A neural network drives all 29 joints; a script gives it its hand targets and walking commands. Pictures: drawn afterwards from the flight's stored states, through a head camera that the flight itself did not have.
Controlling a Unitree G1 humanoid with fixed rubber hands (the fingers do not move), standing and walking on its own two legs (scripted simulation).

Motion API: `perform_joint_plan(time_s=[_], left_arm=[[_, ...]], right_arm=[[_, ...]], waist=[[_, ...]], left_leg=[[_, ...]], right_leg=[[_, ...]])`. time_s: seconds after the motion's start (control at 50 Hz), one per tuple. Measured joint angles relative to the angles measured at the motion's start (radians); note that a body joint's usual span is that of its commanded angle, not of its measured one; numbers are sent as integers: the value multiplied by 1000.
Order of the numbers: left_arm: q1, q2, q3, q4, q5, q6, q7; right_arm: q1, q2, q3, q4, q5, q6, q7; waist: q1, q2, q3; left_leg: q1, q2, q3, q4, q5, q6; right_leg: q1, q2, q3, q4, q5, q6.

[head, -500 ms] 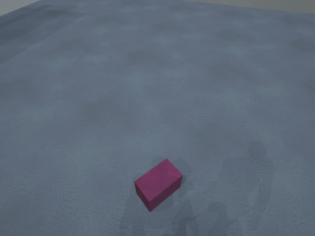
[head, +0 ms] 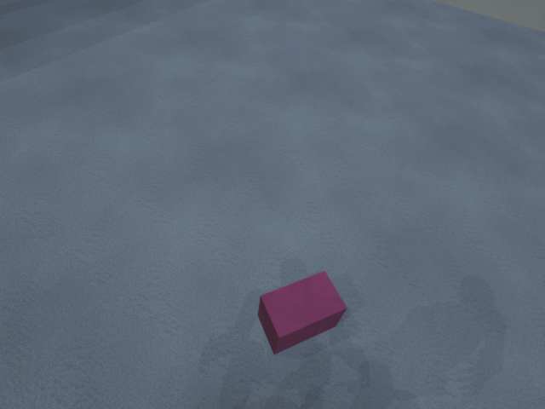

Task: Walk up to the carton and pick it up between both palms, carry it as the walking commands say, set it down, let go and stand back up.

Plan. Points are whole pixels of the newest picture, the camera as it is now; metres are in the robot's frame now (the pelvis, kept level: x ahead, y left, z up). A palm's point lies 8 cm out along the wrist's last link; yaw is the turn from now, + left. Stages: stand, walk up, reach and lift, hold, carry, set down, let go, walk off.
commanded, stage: walk up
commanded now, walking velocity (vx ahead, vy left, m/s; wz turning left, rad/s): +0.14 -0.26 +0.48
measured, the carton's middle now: (299, 312) +0.54 -0.13 -0.66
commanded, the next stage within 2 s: none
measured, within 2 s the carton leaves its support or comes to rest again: neither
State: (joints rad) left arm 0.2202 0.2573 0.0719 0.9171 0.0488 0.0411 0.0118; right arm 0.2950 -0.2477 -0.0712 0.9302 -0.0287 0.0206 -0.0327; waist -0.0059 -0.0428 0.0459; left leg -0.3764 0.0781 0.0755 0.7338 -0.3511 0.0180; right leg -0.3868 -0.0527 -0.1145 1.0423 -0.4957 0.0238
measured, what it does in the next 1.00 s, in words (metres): steps to the right, turning left: right foot, then left foot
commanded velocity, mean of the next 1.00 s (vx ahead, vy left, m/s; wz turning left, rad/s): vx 0.06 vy -0.25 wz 0.36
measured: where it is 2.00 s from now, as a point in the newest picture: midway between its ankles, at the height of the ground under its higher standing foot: outside the picture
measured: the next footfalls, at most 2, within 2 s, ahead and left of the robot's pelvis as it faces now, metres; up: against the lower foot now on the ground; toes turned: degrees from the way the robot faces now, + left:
right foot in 0.36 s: +0.17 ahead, -0.23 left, +0.00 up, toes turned +8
left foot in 0.70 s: +0.17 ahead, -0.07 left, +0.00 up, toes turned +23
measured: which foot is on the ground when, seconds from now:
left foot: down 0.00-0.36, up 0.38-0.68, down 0.70-1.00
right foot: up 0.00-0.34, down 0.36-0.70, up 0.72-1.00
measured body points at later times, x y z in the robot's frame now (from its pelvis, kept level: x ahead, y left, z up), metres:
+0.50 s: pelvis +0.10 -0.13 +0.02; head +0.15 -0.15 +0.47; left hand +0.13 +0.16 -0.08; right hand +0.24 -0.41 -0.12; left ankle +0.04 +0.01 -0.65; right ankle +0.13 -0.23 -0.72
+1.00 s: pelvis +0.19 -0.23 +0.03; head +0.24 -0.20 +0.47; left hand +0.18 +0.05 -0.12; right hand +0.35 -0.48 -0.10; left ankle +0.13 -0.09 -0.72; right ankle +0.26 -0.40 -0.68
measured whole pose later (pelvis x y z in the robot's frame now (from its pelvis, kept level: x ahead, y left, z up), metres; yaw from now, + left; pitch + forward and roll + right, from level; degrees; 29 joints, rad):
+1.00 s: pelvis +0.19 -0.23 +0.03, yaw +20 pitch +1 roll -3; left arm 0.15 0.28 0.04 0.90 0.01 0.07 -0.02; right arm 0.20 -0.27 -0.08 0.90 -0.04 0.03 -0.02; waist -0.01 0.01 0.11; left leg -0.23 0.13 0.00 0.46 -0.25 -0.06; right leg -0.35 -0.07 -0.03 0.69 -0.34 0.07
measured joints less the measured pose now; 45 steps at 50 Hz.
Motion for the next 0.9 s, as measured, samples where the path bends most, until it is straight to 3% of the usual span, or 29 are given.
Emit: perform_joint_plan(time_s=[0.04,0.1,0.22,0.34,0.36,0.42,0.5,0.56,0.66,0.68,0.7,0.74,0.8,0.84,0.9], left_arm=[[-30,2,-5,-24,-2,-1,-10],[-67,-2,-13,-70,-7,2,-27],[-125,11,-27,-147,-16,21,-53],[-138,34,-40,-175,-23,15,-60],[-128,43,-42,-176,-23,9,-56],[-94,18,-47,-150,-18,0,-43],[-24,6,-59,-106,-8,-5,-24],[18,-1,-60,-72,1,-5,-13],[80,-4,-49,-15,1,1,-8],[92,-3,-46,-5,-2,4,-9],[103,0,-45,4,-6,6,-9],[92,-9,-42,21,-14,21,-9],[51,-26,-36,24,-28,37,-15],[21,-29,-34,18,-32,38,-23],[-18,-19,-33,6,-37,40,-31]], right_arm=[[37,8,8,3,-1,3,-3],[87,12,11,-12,0,-7,2],[129,1,-6,-51,-6,-11,2],[107,-64,-41,-80,-7,6,-9],[108,-75,-44,-88,-5,7,-12],[56,-110,-48,-90,-8,22,-21],[-20,-102,-47,-94,-10,28,-14],[-71,-84,-37,-84,-4,37,-8],[-148,-23,3,-73,9,39,-5],[-155,-10,11,-73,9,33,-6],[-160,2,16,-72,8,24,-9],[-157,15,21,-77,9,14,-17],[-135,5,29,-74,12,7,-20],[-127,-6,27,-65,9,2,-15],[-112,-19,16,-47,1,-3,-3]], waist=[[-12,-5,3],[-32,14,6],[-60,50,4],[-62,82,-15],[-50,73,-26],[-13,111,-22],[31,113,-7],[64,108,3],[86,73,16],[84,64,15],[80,48,17],[76,19,27],[64,9,45],[50,13,58],[30,31,65]], left_leg=[[40,-5,-19,-79,21,-8],[95,3,-61,-202,86,-25],[144,29,-141,-323,136,-60],[137,46,-203,-284,84,-119],[121,35,-204,-239,50,-111],[-1,9,-196,63,-163,-56],[-108,-42,-101,324,-136,-35],[-105,-62,-37,278,-123,-35],[16,-78,20,-22,-45,-13],[58,-75,26,-101,7,-5],[86,-75,27,-149,50,33],[84,-71,20,-129,38,56],[113,-49,-1,-177,47,29],[136,-28,-19,-224,75,7],[156,9,-43,-270,101,-22]], right_leg=[[-69,10,41,92,93,11],[-126,10,71,93,195,30],[-119,6,106,-167,241,64],[20,13,85,-480,224,52],[59,2,84,-553,250,48],[46,15,60,-506,260,2],[120,14,18,-570,250,-38],[162,28,-14,-595,242,-58],[203,69,-68,-572,187,-85],[204,79,-80,-550,166,-89],[198,81,-88,-509,138,-89],[124,89,-35,-314,42,-41],[2,77,39,-40,37,16],[-39,47,67,9,78,35],[-40,3,88,-87,109,45]])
